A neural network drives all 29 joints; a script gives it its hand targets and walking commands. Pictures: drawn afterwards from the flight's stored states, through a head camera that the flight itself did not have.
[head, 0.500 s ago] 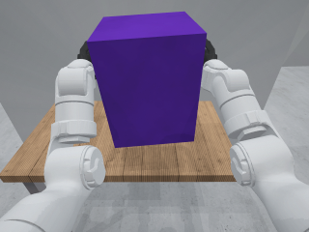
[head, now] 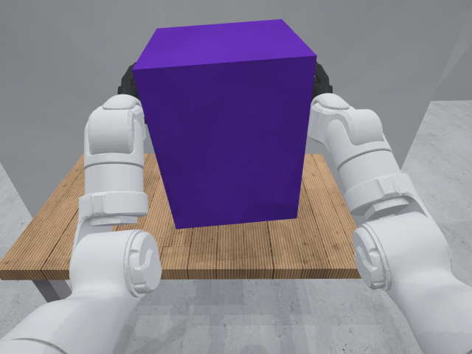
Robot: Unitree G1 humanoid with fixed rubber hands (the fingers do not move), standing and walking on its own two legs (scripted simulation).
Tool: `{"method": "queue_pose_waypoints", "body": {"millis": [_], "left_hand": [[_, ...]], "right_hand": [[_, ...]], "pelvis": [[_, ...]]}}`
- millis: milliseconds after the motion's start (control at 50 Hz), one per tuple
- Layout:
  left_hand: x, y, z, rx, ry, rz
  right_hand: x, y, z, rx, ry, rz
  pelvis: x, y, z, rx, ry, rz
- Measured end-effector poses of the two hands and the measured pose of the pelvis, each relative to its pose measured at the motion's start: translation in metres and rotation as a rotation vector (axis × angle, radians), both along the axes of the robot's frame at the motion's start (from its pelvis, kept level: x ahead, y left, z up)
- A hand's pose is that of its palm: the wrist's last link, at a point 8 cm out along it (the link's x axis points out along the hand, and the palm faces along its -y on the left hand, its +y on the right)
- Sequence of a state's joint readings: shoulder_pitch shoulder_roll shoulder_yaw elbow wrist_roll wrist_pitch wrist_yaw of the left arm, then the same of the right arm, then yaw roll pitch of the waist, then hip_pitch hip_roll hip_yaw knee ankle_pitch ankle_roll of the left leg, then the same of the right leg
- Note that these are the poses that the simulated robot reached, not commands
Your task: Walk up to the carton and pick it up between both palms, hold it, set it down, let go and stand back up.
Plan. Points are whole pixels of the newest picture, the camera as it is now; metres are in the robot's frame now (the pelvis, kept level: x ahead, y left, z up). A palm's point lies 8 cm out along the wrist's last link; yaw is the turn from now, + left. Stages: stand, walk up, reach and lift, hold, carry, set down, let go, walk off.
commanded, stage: hold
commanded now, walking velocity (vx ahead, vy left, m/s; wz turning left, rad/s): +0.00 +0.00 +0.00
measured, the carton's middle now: (228, 125) +0.36 +0.00 +0.27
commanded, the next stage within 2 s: none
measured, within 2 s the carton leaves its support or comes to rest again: neither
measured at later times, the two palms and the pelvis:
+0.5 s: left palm (129, 105) +0.37 +0.15 +0.30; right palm (319, 105) +0.36 -0.14 +0.30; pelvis +0.00 +0.00 +0.00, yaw +0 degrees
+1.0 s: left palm (128, 105) +0.37 +0.15 +0.30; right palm (318, 103) +0.36 -0.14 +0.30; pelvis +0.00 +0.00 +0.00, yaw +0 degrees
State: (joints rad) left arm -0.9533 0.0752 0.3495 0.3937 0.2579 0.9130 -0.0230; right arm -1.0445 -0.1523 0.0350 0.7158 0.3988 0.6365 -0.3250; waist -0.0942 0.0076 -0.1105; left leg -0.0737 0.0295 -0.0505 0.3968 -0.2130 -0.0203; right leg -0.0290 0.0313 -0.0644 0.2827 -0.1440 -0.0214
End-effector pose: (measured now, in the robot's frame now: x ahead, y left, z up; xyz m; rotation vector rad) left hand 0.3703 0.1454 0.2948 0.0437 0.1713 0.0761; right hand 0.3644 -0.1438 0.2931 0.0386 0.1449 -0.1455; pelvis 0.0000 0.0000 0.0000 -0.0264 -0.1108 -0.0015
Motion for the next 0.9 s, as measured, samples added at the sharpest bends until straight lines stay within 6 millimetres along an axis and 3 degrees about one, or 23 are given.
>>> {"method": "queue_pose_waypoints", "body": {"millis": [900], "left_hand": [[-0.0016,0.0015,0.0069,-0.002,0.002,0.003]], "right_hand": [[-0.0013,0.0016,0.0054,-0.006,0.009,0.003]], "pelvis": [[-0.0035,-0.0009,0.0002,0.001,0.013,0.003]]}}
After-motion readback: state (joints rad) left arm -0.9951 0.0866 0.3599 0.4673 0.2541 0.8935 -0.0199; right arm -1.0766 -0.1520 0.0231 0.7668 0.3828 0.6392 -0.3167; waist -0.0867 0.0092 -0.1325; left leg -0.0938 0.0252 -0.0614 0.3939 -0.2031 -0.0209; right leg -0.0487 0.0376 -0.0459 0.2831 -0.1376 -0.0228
